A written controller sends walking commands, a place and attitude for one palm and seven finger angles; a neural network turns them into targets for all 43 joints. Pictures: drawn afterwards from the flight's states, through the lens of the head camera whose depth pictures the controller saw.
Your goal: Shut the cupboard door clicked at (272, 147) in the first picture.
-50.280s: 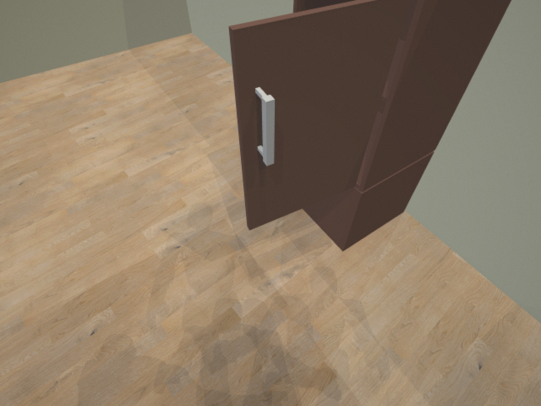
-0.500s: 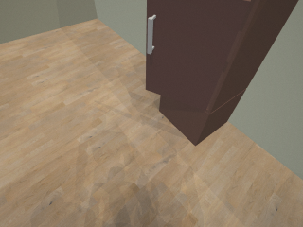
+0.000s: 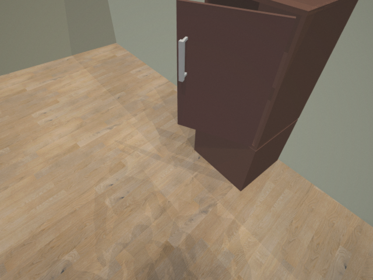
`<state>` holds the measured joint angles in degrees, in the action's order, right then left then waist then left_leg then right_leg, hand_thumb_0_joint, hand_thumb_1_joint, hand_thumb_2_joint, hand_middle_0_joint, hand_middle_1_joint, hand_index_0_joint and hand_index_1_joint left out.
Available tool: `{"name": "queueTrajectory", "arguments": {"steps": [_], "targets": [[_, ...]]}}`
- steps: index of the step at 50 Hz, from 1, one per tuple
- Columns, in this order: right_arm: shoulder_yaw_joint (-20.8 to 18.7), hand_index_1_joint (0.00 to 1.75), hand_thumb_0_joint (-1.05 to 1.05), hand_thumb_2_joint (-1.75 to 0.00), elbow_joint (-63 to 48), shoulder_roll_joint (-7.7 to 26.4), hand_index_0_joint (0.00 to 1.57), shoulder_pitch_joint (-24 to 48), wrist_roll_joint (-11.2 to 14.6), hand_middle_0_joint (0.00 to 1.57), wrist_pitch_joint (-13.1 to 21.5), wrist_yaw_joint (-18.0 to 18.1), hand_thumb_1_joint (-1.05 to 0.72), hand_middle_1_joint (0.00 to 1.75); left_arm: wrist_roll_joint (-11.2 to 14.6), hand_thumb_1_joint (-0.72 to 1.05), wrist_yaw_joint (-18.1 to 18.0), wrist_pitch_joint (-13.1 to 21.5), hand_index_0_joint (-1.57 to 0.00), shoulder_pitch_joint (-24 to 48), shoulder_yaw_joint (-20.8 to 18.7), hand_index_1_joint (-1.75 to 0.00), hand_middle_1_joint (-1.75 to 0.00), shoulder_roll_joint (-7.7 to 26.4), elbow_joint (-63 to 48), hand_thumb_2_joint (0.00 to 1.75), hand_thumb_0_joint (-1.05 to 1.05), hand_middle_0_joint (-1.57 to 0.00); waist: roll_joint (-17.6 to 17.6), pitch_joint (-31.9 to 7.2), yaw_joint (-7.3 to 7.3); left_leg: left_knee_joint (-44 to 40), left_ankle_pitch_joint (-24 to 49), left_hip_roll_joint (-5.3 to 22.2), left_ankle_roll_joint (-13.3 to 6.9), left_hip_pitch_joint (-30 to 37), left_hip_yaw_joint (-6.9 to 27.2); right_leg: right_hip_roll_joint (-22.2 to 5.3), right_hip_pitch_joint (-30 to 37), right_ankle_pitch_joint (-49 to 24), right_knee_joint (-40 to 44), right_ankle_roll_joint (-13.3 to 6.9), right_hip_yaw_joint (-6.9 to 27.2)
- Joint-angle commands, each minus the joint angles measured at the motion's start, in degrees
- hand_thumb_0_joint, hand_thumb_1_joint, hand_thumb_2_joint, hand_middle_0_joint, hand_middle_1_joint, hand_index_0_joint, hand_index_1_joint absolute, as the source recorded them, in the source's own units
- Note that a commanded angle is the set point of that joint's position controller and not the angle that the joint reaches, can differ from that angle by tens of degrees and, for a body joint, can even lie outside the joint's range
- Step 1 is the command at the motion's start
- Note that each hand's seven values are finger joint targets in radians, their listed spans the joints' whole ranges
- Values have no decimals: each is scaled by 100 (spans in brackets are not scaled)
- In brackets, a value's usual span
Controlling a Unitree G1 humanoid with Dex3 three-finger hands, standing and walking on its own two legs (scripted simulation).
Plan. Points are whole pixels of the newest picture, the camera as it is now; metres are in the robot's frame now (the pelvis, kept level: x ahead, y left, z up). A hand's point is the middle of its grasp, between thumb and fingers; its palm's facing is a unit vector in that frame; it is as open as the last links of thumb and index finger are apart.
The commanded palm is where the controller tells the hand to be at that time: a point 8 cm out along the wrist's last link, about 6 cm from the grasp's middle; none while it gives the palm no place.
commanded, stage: let the arm hang, fingers relaxed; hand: left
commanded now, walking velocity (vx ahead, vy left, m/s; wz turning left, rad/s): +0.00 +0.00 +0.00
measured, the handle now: (183, 59) +0.90 +0.06 +0.04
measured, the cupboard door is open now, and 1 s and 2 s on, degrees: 27 27 27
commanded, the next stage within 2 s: look to check the result in 0.06 s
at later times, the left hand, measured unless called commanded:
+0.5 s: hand out of the picture +0.02 +0.21 -0.17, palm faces -0.01 -0.97 -0.26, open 7.4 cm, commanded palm none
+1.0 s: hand out of the picture +0.04 +0.20 -0.18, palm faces +0.09 -0.96 -0.26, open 7.4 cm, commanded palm none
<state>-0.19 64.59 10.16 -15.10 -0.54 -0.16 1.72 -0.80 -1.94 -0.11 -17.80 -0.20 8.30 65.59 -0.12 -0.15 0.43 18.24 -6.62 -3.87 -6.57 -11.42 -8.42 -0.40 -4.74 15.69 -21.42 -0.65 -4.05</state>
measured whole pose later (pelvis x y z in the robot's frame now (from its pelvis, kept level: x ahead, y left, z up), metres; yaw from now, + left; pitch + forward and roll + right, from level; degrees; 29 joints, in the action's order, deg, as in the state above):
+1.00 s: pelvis +0.02 +0.00 -0.01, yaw +5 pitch +1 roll +0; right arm -0.7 62.7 12.3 -12.2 -0.6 -2.1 0.8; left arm -0.6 -2.3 -1.7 -11.7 -1.7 11.9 61.9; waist -0.3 3.0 1.2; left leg 24.1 -10.4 -6.0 -6.8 -14.8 -4.3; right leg -2.3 -5.5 20.4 -25.3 -0.1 -8.5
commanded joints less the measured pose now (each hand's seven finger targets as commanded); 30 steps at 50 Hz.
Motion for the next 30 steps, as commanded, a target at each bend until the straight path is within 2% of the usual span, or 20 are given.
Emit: {"name": "queueTrajectory", "arguments": {"steps": [1,3,5,13,15,21,25,26,30], "targets": [[-162,30,0,-90,-145,815,20,-295,-7,20,100,66,-90,30,-23,90,-29,74,-20,-451,-135,-30,-30,819,-90,90,0,-20,74,402,1,-520,-458,1145,290,351,1383,-553,-691,-252,496,-252,639],[-152,30,0,-90,-126,816,20,-241,-12,20,105,63,-90,30,-14,90,-27,78,-20,-323,-130,-30,-30,843,-94,90,0,-20,-3,441,33,-476,-284,1137,312,406,1342,-580,-699,-265,522,-251,647],[-151,30,0,-90,-125,876,20,-214,-11,20,96,66,-90,30,-10,90,-16,63,-20,-271,-137,-30,-30,885,-85,90,0,-20,-52,529,35,-560,-480,1161,328,368,1400,-559,-735,-159,513,-245,642],[-170,30,0,-90,-136,1075,20,-64,-2,20,115,60,-90,30,-8,90,2,62,-20,-108,-156,-30,-30,1090,-88,90,0,-20,53,326,15,-531,-186,1195,323,539,1427,-591,-566,-287,528,-241,629],[-172,30,0,-90,-125,1121,20,-24,-1,20,114,58,-90,30,-7,90,4,57,-20,-51,-157,-30,-30,1132,-87,90,0,-20,-13,326,23,-540,-159,1213,336,577,1428,-599,-572,-279,531,-238,616],[-166,30,0,-90,-124,1209,20,73,16,20,120,46,-90,30,-4,90,-2,88,-20,69,-147,-30,-30,1245,-103,90,0,-20,163,135,34,-306,534,1197,300,800,1328,-648,-450,-589,625,-239,647],[-148,30,0,-90,-106,1259,20,164,7,20,114,40,-90,30,2,90,5,64,-20,182,-146,-30,-30,1298,-101,90,0,-20,-22,238,45,-409,392,1204,352,770,1360,-649,-448,-452,611,-219,637],[-157,30,0,-90,-124,1264,20,174,14,20,113,38,-90,30,-6,90,1,76,-20,169,-148,-30,-30,1310,-102,90,0,-20,62,169,30,-359,497,1204,328,787,1362,-651,-404,-528,639,-221,632],[-150,30,0,-90,-121,1306,20,249,3,20,113,43,-90,30,-3,90,12,51,-20,259,-148,-30,-30,1325,-105,90,0,-20,-12,274,39,-444,450,1217,381,790,1399,-645,-447,-448,598,-198,606]]}}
